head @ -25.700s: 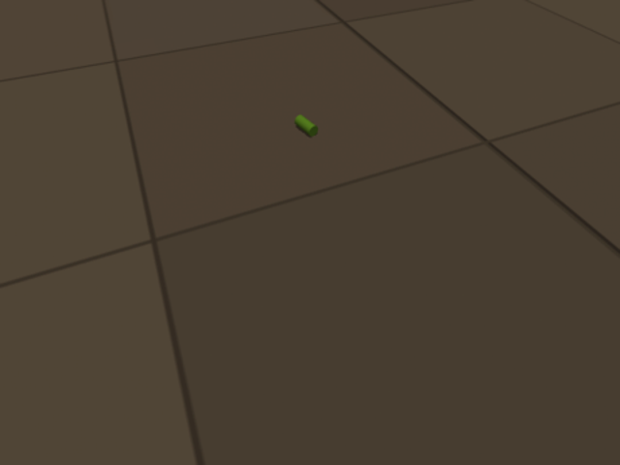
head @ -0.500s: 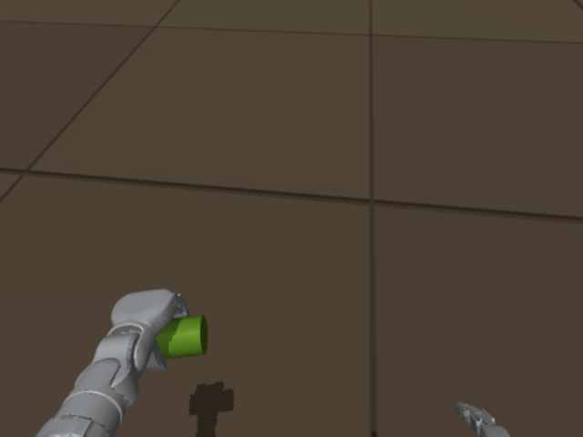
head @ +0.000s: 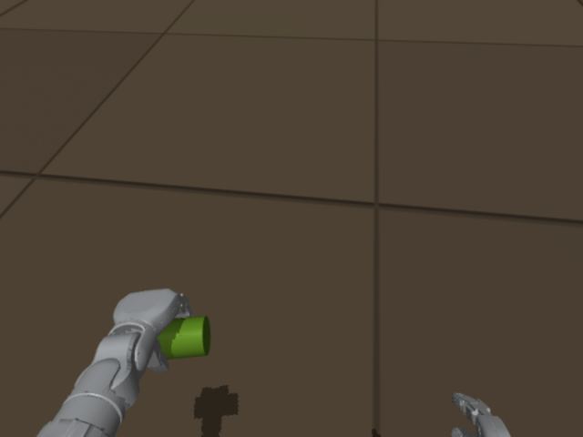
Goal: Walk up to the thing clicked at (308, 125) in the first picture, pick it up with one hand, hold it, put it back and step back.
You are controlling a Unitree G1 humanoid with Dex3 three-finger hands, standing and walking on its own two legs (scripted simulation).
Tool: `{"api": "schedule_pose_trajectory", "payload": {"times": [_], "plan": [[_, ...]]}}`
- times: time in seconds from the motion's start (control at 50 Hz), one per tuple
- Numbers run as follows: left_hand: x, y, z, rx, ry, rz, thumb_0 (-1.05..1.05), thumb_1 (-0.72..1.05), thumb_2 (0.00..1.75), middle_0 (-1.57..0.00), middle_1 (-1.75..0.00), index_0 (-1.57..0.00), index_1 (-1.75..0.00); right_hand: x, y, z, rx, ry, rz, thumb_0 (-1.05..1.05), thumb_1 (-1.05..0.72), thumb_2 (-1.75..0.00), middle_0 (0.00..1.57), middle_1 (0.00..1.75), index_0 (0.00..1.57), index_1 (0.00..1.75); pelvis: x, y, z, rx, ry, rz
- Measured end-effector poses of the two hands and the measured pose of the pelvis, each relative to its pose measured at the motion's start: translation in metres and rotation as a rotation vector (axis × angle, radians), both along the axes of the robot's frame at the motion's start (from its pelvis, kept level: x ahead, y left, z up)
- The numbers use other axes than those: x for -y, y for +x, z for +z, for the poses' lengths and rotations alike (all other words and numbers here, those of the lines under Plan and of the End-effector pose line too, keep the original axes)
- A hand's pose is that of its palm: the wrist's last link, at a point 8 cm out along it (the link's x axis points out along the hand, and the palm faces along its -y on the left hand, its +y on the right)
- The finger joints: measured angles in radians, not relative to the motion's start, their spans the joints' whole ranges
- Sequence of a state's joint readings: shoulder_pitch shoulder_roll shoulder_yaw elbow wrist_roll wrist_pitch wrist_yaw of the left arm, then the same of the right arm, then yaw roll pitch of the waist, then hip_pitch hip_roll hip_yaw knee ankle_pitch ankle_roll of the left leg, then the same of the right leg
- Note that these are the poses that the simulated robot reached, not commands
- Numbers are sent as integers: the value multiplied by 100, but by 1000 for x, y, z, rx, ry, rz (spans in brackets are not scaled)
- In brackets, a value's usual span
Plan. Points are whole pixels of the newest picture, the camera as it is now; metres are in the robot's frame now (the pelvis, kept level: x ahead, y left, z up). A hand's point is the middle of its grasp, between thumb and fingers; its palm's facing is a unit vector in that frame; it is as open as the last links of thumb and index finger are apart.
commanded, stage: hold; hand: left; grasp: from above
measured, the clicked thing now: (164, 339) +0.29 +0.22 -0.08
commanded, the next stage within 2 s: crouch in 0.82 s
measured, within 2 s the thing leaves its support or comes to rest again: neither
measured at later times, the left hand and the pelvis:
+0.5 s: hand (157, 340) +0.28 +0.22 -0.05, palm faces -0.48 -0.07 -0.87, open 8.9 cm; pelvis +0.00 +0.00 +0.00, yaw +0 degrees
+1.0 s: hand (151, 335) +0.29 +0.23 -0.05, palm faces -0.49 -0.06 -0.87, open 9.0 cm; pelvis +0.00 +0.01 +0.01, yaw +0 degrees
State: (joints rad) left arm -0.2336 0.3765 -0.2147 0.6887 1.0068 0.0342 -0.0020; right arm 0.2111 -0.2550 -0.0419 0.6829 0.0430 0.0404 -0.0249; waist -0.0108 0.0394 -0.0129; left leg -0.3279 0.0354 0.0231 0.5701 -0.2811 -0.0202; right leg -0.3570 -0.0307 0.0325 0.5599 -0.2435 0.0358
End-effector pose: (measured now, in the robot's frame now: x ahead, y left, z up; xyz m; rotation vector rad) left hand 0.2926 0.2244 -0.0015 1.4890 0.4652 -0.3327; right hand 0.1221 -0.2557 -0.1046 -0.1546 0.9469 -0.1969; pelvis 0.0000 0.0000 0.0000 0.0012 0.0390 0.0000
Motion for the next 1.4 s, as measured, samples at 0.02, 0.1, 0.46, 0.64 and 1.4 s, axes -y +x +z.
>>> {"api": "schedule_pose_trajectory", "payload": {"times": [0.02, 0.1, 0.46, 0.64, 1.4], "plan": [[0, -1, 0, 1, 0, -2, -1, 14, 35, -86, -28, -88, -28, 0, 1, 0, 2, 1, 1, 1, -90, -90, 20, 30, 20, 30, 0, 0, 0, 2, 0, 0], [2, -3, 3, 12, 1, -3, -1, 14, 35, -86, -28, -88, -28, -1, 3, 1, 10, 3, 8, 1, -90, -90, 20, 30, 20, 30, 1, -1, 1, 8, 1, 2], [5, -5, 12, 8, -8, -4, -1, 14, 34, -86, -28, -88, -28, -3, 11, 7, 39, 5, 18, 1, -90, -90, 20, 30, 20, 30, 2, -4, 4, 28, 4, 2], [2, -8, 6, -3, -5, -18, -1, 14, 35, -86, -29, -88, -29, -7, 12, 8, 25, -2, 22, 1, -90, -90, 20, 30, 20, 30, 0, -4, 4, 26, 2, 2], [-10, 0, -93, -32, 46, -34, -1, 11, 39, -84, -35, -85, -36, 11, -22, -30, -164, -70, 14, 0, -89, -90, 20, 30, 21, 30, -2, -5, -31, -170, -16, 26]]}}
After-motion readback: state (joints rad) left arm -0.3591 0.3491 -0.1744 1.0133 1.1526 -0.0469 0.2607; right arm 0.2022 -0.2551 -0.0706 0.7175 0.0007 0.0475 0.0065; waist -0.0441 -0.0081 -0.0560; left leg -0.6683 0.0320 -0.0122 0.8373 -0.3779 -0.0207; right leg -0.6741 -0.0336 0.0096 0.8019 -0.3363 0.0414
